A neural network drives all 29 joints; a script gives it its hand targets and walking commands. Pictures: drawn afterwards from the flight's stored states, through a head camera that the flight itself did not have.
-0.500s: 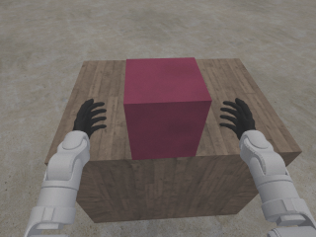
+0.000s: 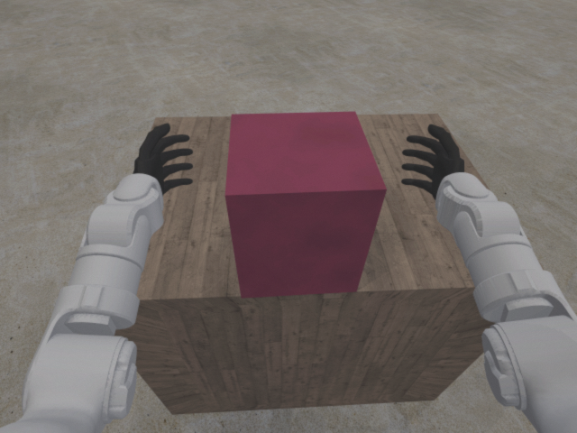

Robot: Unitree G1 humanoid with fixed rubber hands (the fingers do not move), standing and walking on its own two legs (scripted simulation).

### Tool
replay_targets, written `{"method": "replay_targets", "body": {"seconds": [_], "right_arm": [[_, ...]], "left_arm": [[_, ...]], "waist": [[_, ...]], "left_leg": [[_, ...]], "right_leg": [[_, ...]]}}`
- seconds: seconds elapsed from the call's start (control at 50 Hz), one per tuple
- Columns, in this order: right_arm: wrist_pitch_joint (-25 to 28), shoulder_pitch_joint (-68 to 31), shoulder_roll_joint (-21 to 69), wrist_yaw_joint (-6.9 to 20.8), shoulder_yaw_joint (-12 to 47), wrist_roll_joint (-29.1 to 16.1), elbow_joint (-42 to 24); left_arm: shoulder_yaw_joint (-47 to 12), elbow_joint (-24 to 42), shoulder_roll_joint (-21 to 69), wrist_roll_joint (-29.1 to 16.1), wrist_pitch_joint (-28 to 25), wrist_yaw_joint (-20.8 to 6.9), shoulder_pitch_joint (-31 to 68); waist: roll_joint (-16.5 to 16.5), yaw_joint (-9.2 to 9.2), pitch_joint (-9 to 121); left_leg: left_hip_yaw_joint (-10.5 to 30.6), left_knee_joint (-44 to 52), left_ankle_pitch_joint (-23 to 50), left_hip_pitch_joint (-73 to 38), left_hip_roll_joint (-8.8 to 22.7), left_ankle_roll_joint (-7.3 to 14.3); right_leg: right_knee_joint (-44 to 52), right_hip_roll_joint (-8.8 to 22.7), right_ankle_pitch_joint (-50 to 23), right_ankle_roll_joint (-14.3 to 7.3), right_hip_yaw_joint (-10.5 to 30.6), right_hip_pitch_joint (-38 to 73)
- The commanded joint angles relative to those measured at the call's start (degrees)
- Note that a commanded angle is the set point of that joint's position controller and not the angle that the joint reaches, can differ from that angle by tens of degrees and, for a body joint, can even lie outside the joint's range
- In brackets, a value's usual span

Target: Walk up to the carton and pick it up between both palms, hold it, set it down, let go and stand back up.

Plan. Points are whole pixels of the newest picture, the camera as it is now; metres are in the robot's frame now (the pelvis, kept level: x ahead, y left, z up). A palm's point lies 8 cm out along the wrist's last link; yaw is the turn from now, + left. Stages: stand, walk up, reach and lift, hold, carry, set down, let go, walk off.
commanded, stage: reach and lift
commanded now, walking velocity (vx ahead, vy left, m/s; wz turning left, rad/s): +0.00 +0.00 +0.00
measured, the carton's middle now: (296, 207) +0.49 +0.01 +0.05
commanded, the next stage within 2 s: none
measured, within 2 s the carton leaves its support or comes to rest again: neither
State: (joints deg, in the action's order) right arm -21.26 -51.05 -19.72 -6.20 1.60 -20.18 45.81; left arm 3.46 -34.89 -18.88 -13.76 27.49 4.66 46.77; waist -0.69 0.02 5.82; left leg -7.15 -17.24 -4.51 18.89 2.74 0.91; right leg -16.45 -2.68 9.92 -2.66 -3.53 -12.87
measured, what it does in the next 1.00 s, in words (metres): stands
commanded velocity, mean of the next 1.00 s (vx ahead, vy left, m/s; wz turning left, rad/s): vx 0.00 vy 0.00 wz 0.00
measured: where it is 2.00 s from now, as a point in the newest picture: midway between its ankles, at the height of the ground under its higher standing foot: outside the picture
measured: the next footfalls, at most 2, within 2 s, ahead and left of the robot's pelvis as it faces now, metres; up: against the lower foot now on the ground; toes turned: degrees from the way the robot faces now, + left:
none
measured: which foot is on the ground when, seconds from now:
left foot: down 0.00-1.00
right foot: down 0.00-1.00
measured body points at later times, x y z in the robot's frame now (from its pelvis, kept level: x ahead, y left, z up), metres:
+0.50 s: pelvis +0.00 +0.00 +0.00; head +0.03 +0.01 +0.45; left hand +0.48 +0.21 +0.22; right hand +0.48 -0.19 +0.21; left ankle +0.04 +0.11 -0.75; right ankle -0.02 -0.08 -0.75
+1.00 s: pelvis -0.01 +0.01 -0.01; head +0.06 +0.01 +0.44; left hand +0.47 +0.20 +0.11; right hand +0.47 -0.17 +0.11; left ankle +0.04 +0.11 -0.75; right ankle -0.02 -0.08 -0.75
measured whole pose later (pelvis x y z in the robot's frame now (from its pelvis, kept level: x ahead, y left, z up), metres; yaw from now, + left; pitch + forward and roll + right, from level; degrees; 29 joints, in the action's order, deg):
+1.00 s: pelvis -0.01 +0.01 -0.01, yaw -1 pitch +19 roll -2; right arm -3.1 -62.6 -16.2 -4.3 1.4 -15.7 71.3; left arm 0.4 -70.0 -14.8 -13.8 0.2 5.8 60.8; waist 1.0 -1.6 12.9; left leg -7.1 -21.7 -4.1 36.8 4.1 1.6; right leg -18.8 -3.6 8.1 -2.1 -3.4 -30.0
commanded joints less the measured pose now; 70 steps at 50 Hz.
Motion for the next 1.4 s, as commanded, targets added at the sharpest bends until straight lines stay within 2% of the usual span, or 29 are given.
{"method": "replay_targets", "body": {"seconds": [0.0,0.32,0.4,0.5,0.56,0.62,0.68,0.74,0.82,0.92,0.96,1.02,1.1,1.2,1.38], "right_arm": [[3.36,-33.13,-11.11,0.24,-2.18,-0.31,-6.53],[3.38,-48.81,-13.08,0.71,-0.21,-0.83,6.93],[3.87,-48.43,-12.50,0.76,0.54,-0.75,11.24],[6.05,-43.64,-10.65,0.83,0.74,-0.08,14.27],[8.13,-39.51,-9.21,1.03,0.05,0.84,13.80],[11.34,-38.12,-8.69,1.41,-1.54,2.51,10.26],[14.63,-40.09,-9.13,1.94,-3.03,4.13,6.01],[17.07,-41.73,-9.23,2.27,-3.40,4.74,4.78],[19.26,-42.24,-8.35,2.16,-2.91,5.01,7.60],[21.62,-41.34,-6.52,1.66,-1.49,4.64,15.14],[22.71,-40.68,-5.92,1.53,-0.94,4.26,17.98],[24.14,-40.72,-5.61,1.87,-0.09,3.61,20.09],[24.85,-43.34,-5.80,2.58,-0.31,3.47,18.91],[24.36,-43.67,-6.41,2.76,-1.89,4.50,19.06],[24.71,-42.12,-4.88,2.29,-4.51,7.17,18.02]], "left_arm": [[1.43,5.60,-10.75,-0.80,-4.14,0.38,30.24],[-4.61,-11.55,-14.03,-6.41,-8.30,1.84,48.19],[-5.00,-16.42,-13.28,-5.98,-9.59,1.41,48.32],[-3.86,-20.76,-10.70,-3.34,-12.74,0.18,43.93],[-2.53,-21.15,-8.50,-1.08,-15.37,-0.53,40.15],[-1.29,-18.74,-7.32,0.41,-19.08,-0.63,39.12],[-1.21,-15.39,-7.33,0.30,-22.73,0.21,41.30],[-1.72,-14.05,-7.39,-0.38,-25.29,1.25,42.81],[-2.01,-16.88,-6.98,-0.71,-27.71,1.84,42.64],[-1.69,-25.51,-6.12,0.18,-30.62,1.25,40.65],[-1.67,-28.82,-5.71,0.66,-31.92,0.94,39.94],[-1.34,-31.54,-5.79,1.12,-33.72,0.94,40.13],[-2.63,-30.52,-5.83,-0.30,-35.08,1.90,43.51],[-4.60,-27.62,-3.74,-1.44,-34.49,2.65,44.89],[-2.05,-27.17,-0.14,1.55,-34.05,2.57,42.10]], "waist": [[1.17,-0.11,31.99],[2.20,0.44,37.95],[2.21,0.64,36.63],[1.85,1.02,33.08],[2.14,1.18,31.58],[2.65,0.74,34.28],[3.64,-0.34,41.30],[3.87,-1.14,47.39],[2.18,-1.36,50.39],[-0.57,-0.81,46.61],[-0.83,-0.50,44.40],[-0.25,-1.29,42.25],[1.57,-2.65,44.42],[3.84,-1.83,48.63],[2.29,-1.26,47.48]], "left_leg": [[8.54,-5.19,15.20,-27.32,-0.76,2.22],[9.45,-6.93,14.01,-25.75,0.40,1.59],[9.78,-7.06,15.19,-25.36,0.72,1.42],[10.09,-6.61,17.00,-24.69,0.84,1.08],[10.08,-6.44,17.99,-24.90,0.73,0.67],[9.81,-6.68,19.67,-26.08,0.67,0.22],[9.37,-7.89,22.42,-28.45,0.87,-0.31],[9.09,-9.65,24.57,-29.73,1.04,-0.40],[8.94,-11.28,24.04,-27.19,1.15,0.46],[8.98,-11.22,18.15,-17.81,1.33,2.02],[8.96,-10.92,15.85,-14.31,1.42,2.28],[8.75,-10.28,13.81,-12.35,1.54,2.06],[8.50,-10.12,13.21,-15.52,1.87,1.08],[8.75,-11.74,16.26,-21.62,2.37,-0.42],[9.31,-12.07,20.43,-22.45,2.08,-0.71]], "right_leg": [[0.59,1.19,-21.87,4.46,3.38,-5.46],[0.68,1.54,-18.83,4.80,1.95,-12.53],[1.15,1.79,-19.66,4.79,2.04,-11.97],[2.33,1.97,-20.82,4.30,2.50,-9.49],[2.91,1.81,-21.13,3.58,2.73,-8.73],[2.88,1.35,-21.87,2.97,2.59,-9.96],[2.35,0.89,-22.92,2.76,2.19,-13.60],[1.49,0.77,-23.92,3.30,2.00,-16.82],[-0.32,1.02,-25.15,4.55,2.28,-18.40],[-2.92,1.82,-25.35,5.80,3.46,-15.96],[-3.60,2.03,-24.43,5.91,3.92,-15.13],[-3.71,1.96,-20.83,5.67,3.96,-15.72],[-2.80,1.57,-15.59,5.20,2.78,-20.34],[-1.57,1.10,-14.40,4.31,1.89,-25.94],[-0.15,0.83,-16.59,4.06,1.64,-25.17]]}}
